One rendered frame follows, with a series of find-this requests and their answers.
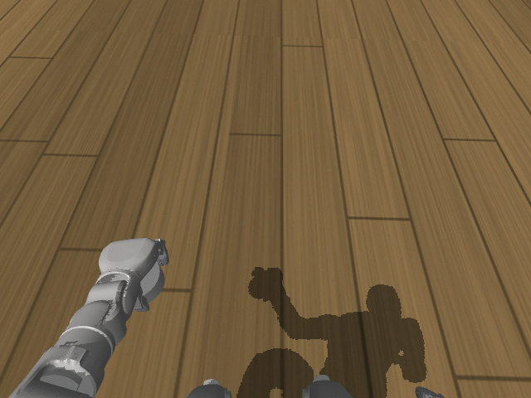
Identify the left robot hand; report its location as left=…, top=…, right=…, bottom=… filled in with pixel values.
left=99, top=237, right=168, bottom=312

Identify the left robot arm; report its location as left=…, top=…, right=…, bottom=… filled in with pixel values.
left=8, top=269, right=140, bottom=398

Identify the tin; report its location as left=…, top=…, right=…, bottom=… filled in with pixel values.
left=140, top=261, right=165, bottom=303

